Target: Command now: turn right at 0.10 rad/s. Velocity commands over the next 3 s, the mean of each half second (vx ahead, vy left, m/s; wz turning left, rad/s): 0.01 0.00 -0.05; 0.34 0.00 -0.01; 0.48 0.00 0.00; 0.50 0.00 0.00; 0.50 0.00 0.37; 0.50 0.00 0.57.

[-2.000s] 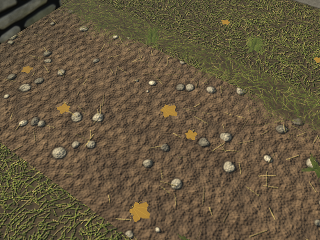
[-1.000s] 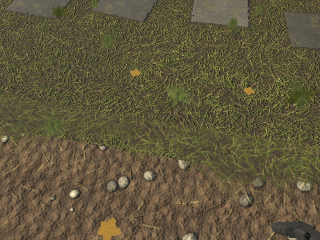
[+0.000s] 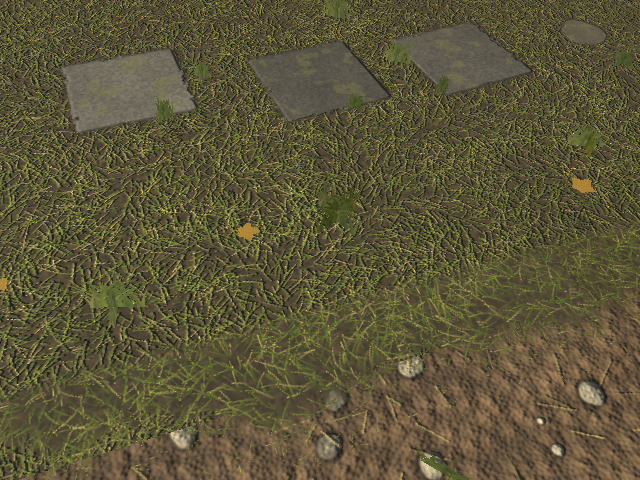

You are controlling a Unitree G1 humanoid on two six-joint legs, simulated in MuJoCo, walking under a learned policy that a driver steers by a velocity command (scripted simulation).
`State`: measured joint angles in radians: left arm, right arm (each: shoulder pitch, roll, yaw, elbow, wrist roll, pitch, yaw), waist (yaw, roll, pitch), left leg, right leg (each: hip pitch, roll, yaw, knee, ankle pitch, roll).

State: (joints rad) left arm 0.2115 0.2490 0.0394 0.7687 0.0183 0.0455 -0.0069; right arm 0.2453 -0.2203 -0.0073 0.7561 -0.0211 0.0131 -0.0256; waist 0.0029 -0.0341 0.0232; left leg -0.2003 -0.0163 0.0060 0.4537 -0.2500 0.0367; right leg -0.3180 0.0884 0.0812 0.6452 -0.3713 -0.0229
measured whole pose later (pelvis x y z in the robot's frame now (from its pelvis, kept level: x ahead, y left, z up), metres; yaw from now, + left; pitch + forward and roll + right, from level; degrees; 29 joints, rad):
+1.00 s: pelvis +0.13 +0.01 +0.00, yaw +0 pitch +1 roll +0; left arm 0.05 0.24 0.04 0.93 0.03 -0.03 -0.04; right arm 0.52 -0.17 -0.02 1.08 -0.02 -0.09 -0.01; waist -0.06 -0.03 0.02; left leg 0.09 -0.05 0.00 0.18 -0.29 0.06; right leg -0.60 -0.04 -0.06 0.80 -0.15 -0.03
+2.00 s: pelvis +0.69 +0.01 +0.00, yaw +0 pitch +0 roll +1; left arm 0.15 0.22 0.05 0.94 0.04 -0.04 -0.02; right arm 0.42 -0.19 -0.04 1.07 -0.01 -0.09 0.00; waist -0.03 -0.03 0.04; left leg -0.05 -0.09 0.09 0.24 -0.19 0.10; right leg -0.62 -0.11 0.00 0.92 -0.13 -0.03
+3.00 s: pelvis +1.18 +0.09 +0.00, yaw +32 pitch +0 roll +0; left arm 0.16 0.25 0.06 0.80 0.04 -0.04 -0.01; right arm 0.31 -0.26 -0.08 0.90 0.00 -0.04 0.01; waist -0.02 -0.03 0.06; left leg -0.17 -0.15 0.00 0.35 -0.19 0.15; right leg -0.59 -0.13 0.02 1.08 -0.27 0.04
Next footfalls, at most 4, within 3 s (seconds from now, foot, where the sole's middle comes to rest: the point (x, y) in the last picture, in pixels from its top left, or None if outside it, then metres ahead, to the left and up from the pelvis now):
0.10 right None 0.03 -0.12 -0.78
1.14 right None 0.38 -0.09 -0.78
1.68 left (287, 395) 0.69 0.07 -0.78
2.22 right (363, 292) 0.99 -0.12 -0.78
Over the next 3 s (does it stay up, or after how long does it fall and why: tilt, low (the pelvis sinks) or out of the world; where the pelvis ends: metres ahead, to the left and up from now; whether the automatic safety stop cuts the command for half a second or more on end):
stays up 1.18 0.09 0.00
